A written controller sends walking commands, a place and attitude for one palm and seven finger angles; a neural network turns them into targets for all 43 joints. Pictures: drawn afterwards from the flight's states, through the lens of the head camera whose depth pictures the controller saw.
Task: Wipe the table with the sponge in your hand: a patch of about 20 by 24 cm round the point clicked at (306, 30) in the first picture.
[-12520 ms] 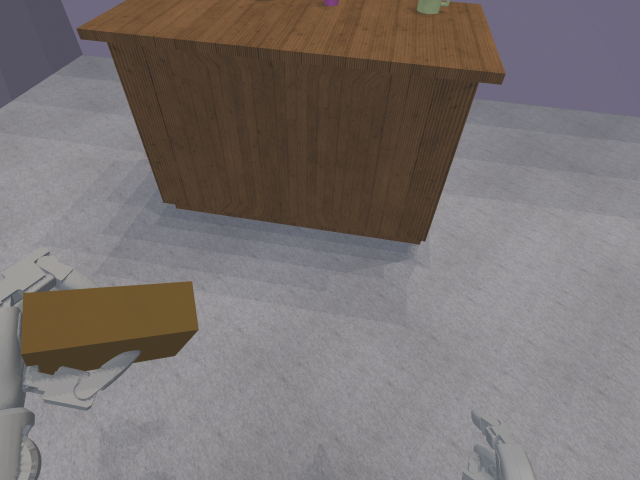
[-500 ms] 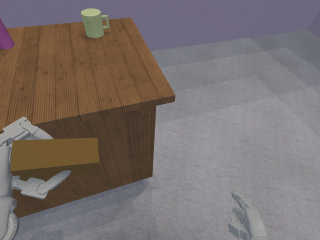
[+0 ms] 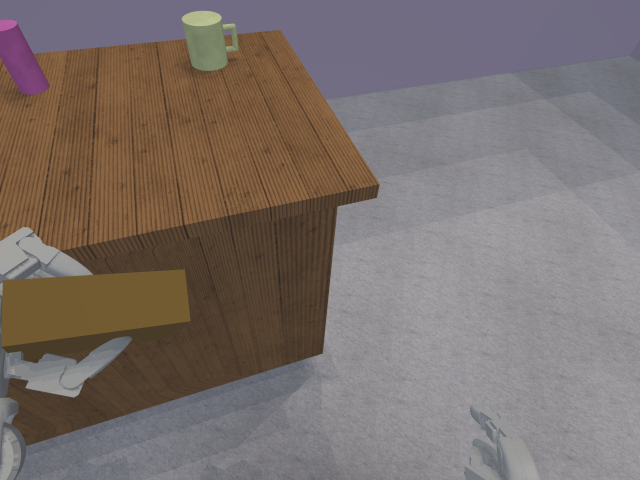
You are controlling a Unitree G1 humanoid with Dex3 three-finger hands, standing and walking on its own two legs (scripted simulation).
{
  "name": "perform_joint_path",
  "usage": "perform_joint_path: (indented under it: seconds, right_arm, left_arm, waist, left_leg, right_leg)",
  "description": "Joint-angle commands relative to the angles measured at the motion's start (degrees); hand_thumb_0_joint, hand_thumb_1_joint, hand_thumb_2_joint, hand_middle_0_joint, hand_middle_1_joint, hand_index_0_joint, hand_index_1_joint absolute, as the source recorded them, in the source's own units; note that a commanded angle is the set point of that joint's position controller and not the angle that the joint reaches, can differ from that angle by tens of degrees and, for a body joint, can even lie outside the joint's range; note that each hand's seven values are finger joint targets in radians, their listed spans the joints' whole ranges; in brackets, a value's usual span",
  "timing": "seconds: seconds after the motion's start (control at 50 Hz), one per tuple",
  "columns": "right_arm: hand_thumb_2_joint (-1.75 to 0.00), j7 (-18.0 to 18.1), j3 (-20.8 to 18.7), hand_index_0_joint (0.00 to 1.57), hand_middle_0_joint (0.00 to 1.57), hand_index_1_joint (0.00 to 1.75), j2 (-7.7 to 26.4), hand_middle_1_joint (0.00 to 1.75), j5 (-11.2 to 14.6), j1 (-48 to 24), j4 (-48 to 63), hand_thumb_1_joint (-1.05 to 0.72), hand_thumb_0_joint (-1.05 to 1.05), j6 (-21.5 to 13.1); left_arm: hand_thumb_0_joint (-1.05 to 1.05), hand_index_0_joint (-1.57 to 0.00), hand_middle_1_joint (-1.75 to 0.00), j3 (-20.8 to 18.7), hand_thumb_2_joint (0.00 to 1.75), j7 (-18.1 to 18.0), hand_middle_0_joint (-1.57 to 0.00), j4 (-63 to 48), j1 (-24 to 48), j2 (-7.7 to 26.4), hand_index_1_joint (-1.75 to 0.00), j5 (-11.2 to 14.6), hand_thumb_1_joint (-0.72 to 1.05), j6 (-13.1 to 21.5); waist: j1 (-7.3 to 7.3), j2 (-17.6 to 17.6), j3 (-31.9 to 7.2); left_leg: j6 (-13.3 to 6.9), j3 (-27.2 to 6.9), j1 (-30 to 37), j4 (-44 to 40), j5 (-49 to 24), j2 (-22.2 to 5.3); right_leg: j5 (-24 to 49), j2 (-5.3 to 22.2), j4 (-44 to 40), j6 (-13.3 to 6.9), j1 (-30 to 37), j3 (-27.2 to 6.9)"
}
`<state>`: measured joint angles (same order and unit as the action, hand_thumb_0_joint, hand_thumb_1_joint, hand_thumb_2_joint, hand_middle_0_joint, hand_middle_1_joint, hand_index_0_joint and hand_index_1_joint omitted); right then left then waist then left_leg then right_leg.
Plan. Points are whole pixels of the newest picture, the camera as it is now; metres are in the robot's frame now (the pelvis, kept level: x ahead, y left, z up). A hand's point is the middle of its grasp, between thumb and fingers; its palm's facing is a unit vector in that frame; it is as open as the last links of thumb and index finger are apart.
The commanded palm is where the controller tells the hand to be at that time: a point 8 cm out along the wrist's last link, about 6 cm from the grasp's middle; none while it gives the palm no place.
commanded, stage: shuffle to correct the standing spot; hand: left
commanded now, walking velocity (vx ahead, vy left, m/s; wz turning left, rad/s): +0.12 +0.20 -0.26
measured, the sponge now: (127, 312) +0.23 +0.21 +0.15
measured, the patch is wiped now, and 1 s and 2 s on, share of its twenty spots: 0.00 0.00 0.00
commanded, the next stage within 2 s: none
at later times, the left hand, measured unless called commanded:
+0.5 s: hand (81, 290) +0.24 +0.25 +0.17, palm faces +0.36 -0.82 -0.45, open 9.1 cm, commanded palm +0.19 +0.28 +0.20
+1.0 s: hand out of the picture +0.25 +0.33 +0.19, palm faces +0.36 -0.84 -0.41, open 9.1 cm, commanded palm +0.20 +0.39 +0.20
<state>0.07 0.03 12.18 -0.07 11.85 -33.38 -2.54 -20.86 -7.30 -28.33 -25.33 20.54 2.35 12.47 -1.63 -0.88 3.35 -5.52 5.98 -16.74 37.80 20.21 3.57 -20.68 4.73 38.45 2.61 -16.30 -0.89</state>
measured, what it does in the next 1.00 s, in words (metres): steps to the left: right foot, then left foot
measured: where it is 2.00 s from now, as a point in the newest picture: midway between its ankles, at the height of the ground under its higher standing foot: outside the picture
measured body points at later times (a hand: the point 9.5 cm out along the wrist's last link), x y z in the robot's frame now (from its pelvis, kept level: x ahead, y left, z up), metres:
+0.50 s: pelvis +0.02 +0.01 +0.02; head +0.05 -0.01 +0.46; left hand +0.21 +0.29 +0.20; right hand +0.16 -0.25 -0.09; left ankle +0.06 +0.20 -0.64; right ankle +0.04 -0.06 -0.72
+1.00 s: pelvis +0.03 +0.11 +0.01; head +0.06 +0.10 +0.46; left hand +0.22 +0.38 +0.21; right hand +0.19 -0.11 -0.09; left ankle +0.04 +0.23 -0.67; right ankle +0.03 +0.00 -0.72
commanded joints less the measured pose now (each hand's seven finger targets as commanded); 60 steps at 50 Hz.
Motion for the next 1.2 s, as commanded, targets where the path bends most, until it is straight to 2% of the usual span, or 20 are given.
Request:
perform_joint_path:
  seconds: [0.0,0.06,0.22,0.24,0.26,0.28,0.34,0.44,0.6,0.7,0.76,0.8,0.82,0.86,0.88,0.96,1.02,1.06,1.1,1.18]
  right_arm:
    - [-0.9,1.1,-3.0,0.2,0.2,0.3,6.7,0.3,-0.1,-5.0,9.5,-0.9,0.0,-4.6]
    - [-0.9,0.8,-3.4,0.2,0.2,0.3,6.9,0.3,0.0,-4.1,8.6,-0.9,0.0,-5.4]
    - [-0.9,1.1,-2.6,0.2,0.2,0.3,7.7,0.3,-0.5,-5.7,10.0,-0.9,0.0,-3.4]
    - [-0.9,1.2,-2.8,0.2,0.2,0.3,7.7,0.3,-0.5,-5.9,10.1,-0.9,0.0,-2.7]
    - [-0.9,0.9,-3.0,0.2,0.2,0.3,6.3,0.3,-0.3,-5.6,10.5,-0.9,0.0,-1.9]
    - [-0.9,0.5,-3.3,0.2,0.2,0.3,7.8,0.3,-0.3,-6.4,11.2,-0.9,0.0,-2.0]
    - [-0.9,-0.5,-3.5,0.2,0.2,0.3,7.5,0.3,0.2,-3.3,8.4,-0.9,0.0,-1.3]
    - [-0.9,1.1,-2.4,0.2,0.2,0.3,6.1,0.3,0.0,-5.0,7.2,-0.9,0.0,-3.3]
    - [-0.9,2.4,-3.5,0.2,0.2,0.3,4.8,0.3,0.4,-4.1,8.5,-0.9,0.0,-5.2]
    - [-0.9,1.6,-4.8,0.2,0.2,0.3,8.3,0.3,2.0,-2.7,9.9,-0.9,0.0,-5.5]
    - [-0.9,1.2,-3.6,0.2,0.2,0.3,6.8,0.3,1.0,-4.1,8.5,-0.9,0.0,-6.8]
    - [-0.9,0.4,-3.2,0.2,0.2,0.3,7.2,0.3,1.1,-3.5,8.1,-0.9,0.0,-7.4]
    - [-0.9,0.2,-2.8,0.2,0.2,0.3,7.3,0.3,1.0,-3.9,8.3,-0.9,0.0,-7.5]
    - [-0.9,-0.2,-2.3,0.2,0.2,0.3,5.3,0.3,0.7,-4.6,8.8,-0.9,0.0,-6.4]
    - [-0.9,-0.4,-2.9,0.2,0.2,0.3,6.5,0.3,0.8,-4.3,8.3,-0.9,0.0,-6.1]
    - [-0.9,0.1,-1.9,0.2,0.2,0.3,5.3,0.3,0.5,-4.5,6.6,-0.9,0.0,-4.2]
    - [-0.9,1.0,-2.1,0.2,0.2,0.3,3.7,0.3,0.7,-4.6,6.6,-0.9,0.0,-3.7]
    - [-0.9,1.9,-3.2,0.2,0.2,0.3,5.0,0.3,1.1,-4.2,7.1,-0.9,0.0,-4.5]
    - [-0.9,1.9,-3.9,0.2,0.2,0.3,7.3,0.3,1.2,-3.6,8.3,-0.9,0.0,-5.9]
    - [-0.9,1.0,-4.2,0.2,0.2,0.3,6.8,0.3,1.1,-3.5,6.6,-0.9,0.0,-8.1]
  left_arm:
    - [0.0,-1.2,-1.6,-6.2,1.3,-1.0,-1.2,-15.5,9.5,11.5,-1.6,-0.6,0.1,3.7]
    - [0.0,-1.2,-1.6,-6.0,1.3,-1.7,-1.2,-14.6,7.5,10.5,-1.6,-0.6,0.1,3.3]
    - [0.0,-1.2,-1.6,-9.1,1.3,-1.9,-1.2,-10.9,-4.6,11.7,-1.6,1.1,0.1,2.1]
    - [0.0,-1.2,-1.6,-9.7,1.3,-2.0,-1.2,-9.9,-5.1,12.4,-1.6,1.0,0.1,2.2]
    - [0.0,-1.2,-1.6,-10.1,1.3,-2.0,-1.2,-7.8,-5.4,13.1,-1.6,0.9,0.1,2.2]
    - [0.0,-1.2,-1.6,-11.0,1.3,-1.7,-1.2,-7.6,-2.5,12.4,-1.6,2.0,0.1,2.8]
    - [0.0,-1.2,-1.6,-9.9,1.3,-0.8,-1.2,-7.1,-3.0,10.9,-1.6,1.4,0.1,3.5]
    - [0.0,-1.2,-1.6,-6.0,1.3,-1.7,-1.2,-12.8,3.0,11.1,-1.6,0.3,0.1,4.1]
    - [0.0,-1.2,-1.6,-9.1,1.3,-3.3,-1.2,-13.0,1.4,13.1,-1.6,0.4,0.1,1.8]
    - [0.0,-1.2,-1.6,-8.3,1.3,-2.0,-1.2,-11.1,-1.4,10.9,-1.6,0.8,0.1,2.5]
    - [0.0,-1.2,-1.6,-8.4,1.3,-1.9,-1.2,-15.4,2.3,11.7,-1.6,0.1,0.1,2.9]
    - [0.0,-1.2,-1.6,-6.0,1.3,-2.0,-1.2,-16.1,2.1,9.6,-1.6,0.0,0.1,2.6]
    - [0.0,-1.2,-1.6,-5.9,1.3,-2.1,-1.2,-16.4,2.2,9.9,-1.6,-0.1,0.1,2.4]
    - [0.0,-1.2,-1.6,-7.7,1.3,-2.8,-1.2,-14.4,2.3,13.6,-1.6,-0.3,0.1,2.0]
    - [0.0,-1.2,-1.6,-7.6,1.3,-2.7,-1.2,-14.9,4.0,12.6,-1.6,1.0,0.1,2.1]
    - [0.0,-1.2,-1.6,-10.3,1.3,-2.8,-1.2,-12.3,2.0,13.8,-1.6,0.0,0.1,2.8]
    - [0.0,-1.2,-1.6,-9.3,1.3,-2.7,-1.2,-11.1,2.0,11.6,-1.6,0.2,0.1,2.2]
    - [0.0,-1.2,-1.6,-7.0,1.3,-2.3,-1.2,-14.6,4.9,10.5,-1.6,0.7,0.1,2.1]
    - [0.0,-1.2,-1.6,-6.4,1.3,-2.2,-1.2,-19.0,6.8,10.5,-1.6,0.2,0.1,2.9]
    - [0.0,-1.2,-1.6,-7.8,1.3,-2.5,-1.2,-17.0,4.0,11.6,-1.6,-0.4,0.1,2.7]
  waist:
    - [3.33,18.5,-5.3]
    - [2.25,5.7,-6.9]
    - [-0.09,6.3,-10.2]
    - [-0.99,0.3,-12.1]
    - [-0.22,-13.6,-13.9]
    - [0.74,-13.6,-9.5]
    - [1.81,-2.8,-5.9]
    - [1.07,-3.5,-5.5]
    - [-0.07,-9.5,-7.9]
    - [0.78,10.1,-8.2]
    - [0.84,18.8,-8.2]
    - [0.75,14.4,-9.0]
    - [0.29,10.8,-9.1]
    - [0.76,-10.8,-8.5]
    - [0.48,-11.7,-7.6]
    - [1.24,-8.0,-6.4]
    - [1.28,-9.6,-8.0]
    - [2.37,1.3,-6.9]
    - [2.06,22.8,-7.6]
    - [1.79,14.5,-8.2]
  left_leg:
    - [3.3,-25.5,15.8,-25.1,-12.0,-17.6]
    - [0.4,-16.9,18.5,-19.1,-27.4,-16.6]
    - [3.2,-8.0,-1.8,-11.4,-22.5,-12.3]
    - [4.0,-7.1,-11.5,-0.9,-15.2,-10.2]
    - [5.1,-3.7,-22.1,17.9,-0.6,-3.7]
    - [5.9,-8.8,-24.7,32.5,8.0,-3.3]
    - [7.5,-12.2,-23.7,36.7,-1.9,-7.1]
    - [7.2,-4.7,-15.1,20.0,-7.6,-8.1]
    - [5.8,3.1,3.9,-7.5,-7.1,-3.9]
    - [-2.0,-16.1,8.5,-15.8,-26.8,-17.8]
    - [-2.6,-9.6,6.5,-12.9,-29.4,-15.8]
    - [-0.4,-6.7,2.3,-9.0,-24.8,-13.3]
    - [1.2,-5.9,-1.8,-6.0,-19.9,-12.0]
    - [6.1,-0.4,-16.5,14.1,0.0,-3.1]
    - [7.1,-6.0,-18.9,23.3,7.0,-4.6]
    - [6.3,-10.7,-13.0,15.4,4.9,-10.4]
    - [6.3,-1.1,2.5,-2.8,-5.3,-5.1]
    - [6.2,-0.4,9.7,-10.3,-7.5,-4.4]
    - [-2.4,-21.3,8.0,-19.0,-11.3,-18.2]
    - [-4.8,-16.0,2.9,-15.0,-19.1,-16.1]
  right_leg:
    - [-12.3,-5.4,25.1,-2.9,-18.8,3.5]
    - [-6.5,-2.3,25.7,-2.9,-20.1,3.1]
    - [7.8,-1.7,-9.2,-4.2,12.4,10.2]
    - [12.3,2.6,-12.8,-6.6,23.4,4.3]
    - [11.5,17.8,-17.3,-13.5,27.7,-18.6]
    - [7.4,26.2,-22.8,-16.6,17.6,-32.1]
    - [9.5,19.1,-21.5,-12.3,8.3,-17.2]
    - [21.5,12.8,-19.1,-8.7,4.9,-2.6]
    - [12.5,12.0,-12.9,-6.4,4.0,-1.6]
    - [-9.0,-2.2,12.3,-1.5,-8.3,6.5]
    - [-7.8,-1.5,10.2,-2.2,-5.8,7.5]
    - [1.6,-1.9,-2.7,-2.2,2.2,8.0]
    - [8.9,-0.9,-9.4,-2.7,8.0,6.4]
    - [26.4,18.4,-17.6,-10.5,15.6,-21.2]
    - [29.6,22.7,-18.9,-13.1,14.3,-23.2]
    - [33.7,18.7,-11.9,-11.0,8.0,-9.2]
    - [19.6,11.9,-10.4,-6.7,1.1,-0.5]
    - [7.2,7.9,-2.6,-4.3,-3.8,1.7]
    - [-14.8,-2.4,19.2,-0.9,-11.5,6.7]
    - [-9.6,-1.3,18.9,-1.5,-7.2,5.1]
